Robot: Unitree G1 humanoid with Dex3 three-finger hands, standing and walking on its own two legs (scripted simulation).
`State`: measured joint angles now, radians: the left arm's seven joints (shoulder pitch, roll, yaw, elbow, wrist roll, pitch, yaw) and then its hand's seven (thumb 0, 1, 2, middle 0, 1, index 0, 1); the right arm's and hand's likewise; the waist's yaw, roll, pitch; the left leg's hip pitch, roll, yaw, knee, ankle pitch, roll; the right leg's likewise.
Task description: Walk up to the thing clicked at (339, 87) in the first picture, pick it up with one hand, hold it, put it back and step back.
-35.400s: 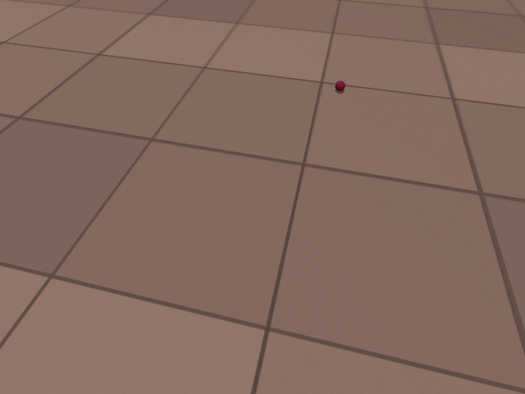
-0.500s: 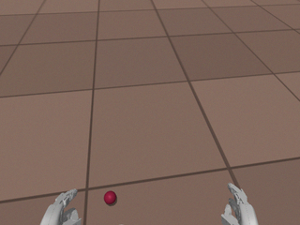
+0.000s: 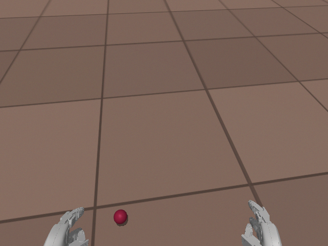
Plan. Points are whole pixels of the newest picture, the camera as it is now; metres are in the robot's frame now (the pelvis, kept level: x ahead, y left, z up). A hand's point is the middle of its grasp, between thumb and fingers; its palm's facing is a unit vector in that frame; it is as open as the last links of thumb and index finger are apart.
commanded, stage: home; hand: left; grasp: from above
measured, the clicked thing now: (120, 216) +0.41 +0.22 -0.68
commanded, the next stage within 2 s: stand in 0.06 s
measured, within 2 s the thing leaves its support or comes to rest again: neither
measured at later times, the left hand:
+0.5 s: hand out of the picture +0.09 +0.24 -0.11, palm faces +0.01 -0.94 -0.33, open 7.4 cm
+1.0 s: hand out of the picture +0.03 +0.25 -0.10, palm faces +0.01 -0.94 -0.34, open 7.4 cm
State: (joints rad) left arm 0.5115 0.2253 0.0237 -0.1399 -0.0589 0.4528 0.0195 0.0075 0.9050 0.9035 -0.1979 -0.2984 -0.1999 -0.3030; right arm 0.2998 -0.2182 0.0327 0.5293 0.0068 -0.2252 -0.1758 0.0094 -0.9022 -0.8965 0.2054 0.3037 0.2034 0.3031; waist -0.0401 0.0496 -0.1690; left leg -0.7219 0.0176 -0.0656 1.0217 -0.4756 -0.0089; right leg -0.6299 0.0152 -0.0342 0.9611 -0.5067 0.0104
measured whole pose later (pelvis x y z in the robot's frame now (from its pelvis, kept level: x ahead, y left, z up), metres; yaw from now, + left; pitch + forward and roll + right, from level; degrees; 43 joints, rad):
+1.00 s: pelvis -0.01 +0.01 +0.07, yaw -1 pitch -4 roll +0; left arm 0.18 0.29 0.03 1.12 0.03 0.00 0.03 0.00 0.90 0.90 -0.20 -0.30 -0.20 -0.30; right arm 0.15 -0.29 -0.03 1.11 -0.03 0.00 -0.02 0.00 -0.91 -0.90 0.20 0.30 0.20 0.30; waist 0.01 0.02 0.06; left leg -0.14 -0.02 -0.01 0.38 -0.17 0.01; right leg -0.09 -0.03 0.01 0.38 -0.22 0.03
